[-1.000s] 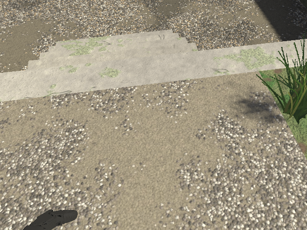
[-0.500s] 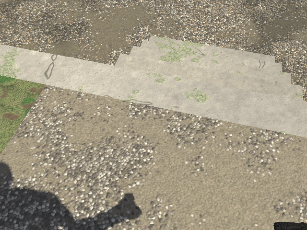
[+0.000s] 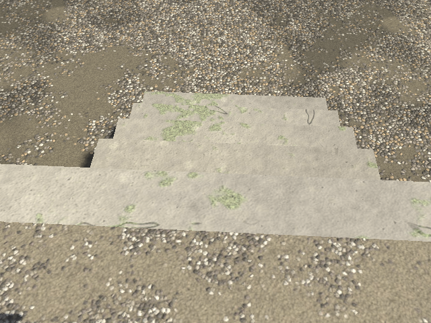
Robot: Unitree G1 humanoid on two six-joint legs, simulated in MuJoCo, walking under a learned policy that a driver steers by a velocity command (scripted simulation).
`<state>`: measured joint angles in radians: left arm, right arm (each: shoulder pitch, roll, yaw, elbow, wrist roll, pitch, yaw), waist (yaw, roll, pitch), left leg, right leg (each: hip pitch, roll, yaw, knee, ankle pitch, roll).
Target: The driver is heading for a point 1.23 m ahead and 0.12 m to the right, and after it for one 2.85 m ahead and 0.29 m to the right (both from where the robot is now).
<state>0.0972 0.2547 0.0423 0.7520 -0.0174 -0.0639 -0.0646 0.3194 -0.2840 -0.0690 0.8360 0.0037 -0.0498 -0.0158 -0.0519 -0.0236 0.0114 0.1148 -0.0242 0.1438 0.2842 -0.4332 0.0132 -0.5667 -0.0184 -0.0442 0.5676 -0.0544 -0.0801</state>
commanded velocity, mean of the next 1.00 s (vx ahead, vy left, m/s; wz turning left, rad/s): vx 0.20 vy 0.00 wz -0.27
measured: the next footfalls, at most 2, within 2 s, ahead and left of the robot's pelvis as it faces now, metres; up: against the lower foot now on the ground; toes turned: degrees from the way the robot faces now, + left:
right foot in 0.02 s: +0.18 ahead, -0.10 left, +0.00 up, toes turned -3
left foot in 0.46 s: +0.45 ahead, +0.05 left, +0.00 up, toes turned -18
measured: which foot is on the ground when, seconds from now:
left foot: down 0.00-0.04, up 0.06-0.44, down 0.46-1.00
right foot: up 0.00-0.00, down 0.02-0.48, up 0.50-0.74, down 0.76-1.00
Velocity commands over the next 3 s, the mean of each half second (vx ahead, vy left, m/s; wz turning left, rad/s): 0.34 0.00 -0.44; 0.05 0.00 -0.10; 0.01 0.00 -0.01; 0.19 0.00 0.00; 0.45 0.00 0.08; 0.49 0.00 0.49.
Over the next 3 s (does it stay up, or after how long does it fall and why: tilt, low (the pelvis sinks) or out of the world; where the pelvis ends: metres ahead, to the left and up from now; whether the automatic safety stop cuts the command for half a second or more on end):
stays up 0.92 -0.14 -0.04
